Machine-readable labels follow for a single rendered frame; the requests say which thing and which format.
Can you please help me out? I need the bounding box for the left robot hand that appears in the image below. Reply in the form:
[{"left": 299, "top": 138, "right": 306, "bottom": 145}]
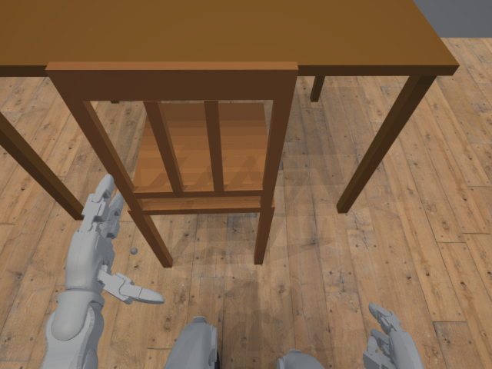
[{"left": 65, "top": 174, "right": 165, "bottom": 304}]

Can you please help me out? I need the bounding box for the left robot forearm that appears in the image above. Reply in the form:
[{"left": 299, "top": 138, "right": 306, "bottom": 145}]
[{"left": 40, "top": 289, "right": 105, "bottom": 369}]

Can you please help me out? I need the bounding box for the chair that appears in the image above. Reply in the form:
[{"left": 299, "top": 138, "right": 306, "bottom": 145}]
[{"left": 45, "top": 61, "right": 298, "bottom": 268}]

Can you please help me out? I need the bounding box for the table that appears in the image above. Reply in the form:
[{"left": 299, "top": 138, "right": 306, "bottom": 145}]
[{"left": 0, "top": 0, "right": 460, "bottom": 221}]

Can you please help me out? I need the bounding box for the right robot hand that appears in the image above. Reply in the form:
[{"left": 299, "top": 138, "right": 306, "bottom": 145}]
[{"left": 363, "top": 303, "right": 424, "bottom": 369}]

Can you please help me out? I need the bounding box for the left robot thigh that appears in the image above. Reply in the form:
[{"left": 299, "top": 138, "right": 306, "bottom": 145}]
[{"left": 164, "top": 322, "right": 218, "bottom": 369}]

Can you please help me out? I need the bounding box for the right robot thigh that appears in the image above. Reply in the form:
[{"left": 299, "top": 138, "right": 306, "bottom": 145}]
[{"left": 277, "top": 353, "right": 324, "bottom": 369}]

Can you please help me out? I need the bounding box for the robot thigh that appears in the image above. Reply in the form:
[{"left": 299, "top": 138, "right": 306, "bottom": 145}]
[
  {"left": 164, "top": 322, "right": 218, "bottom": 369},
  {"left": 277, "top": 353, "right": 324, "bottom": 369}
]

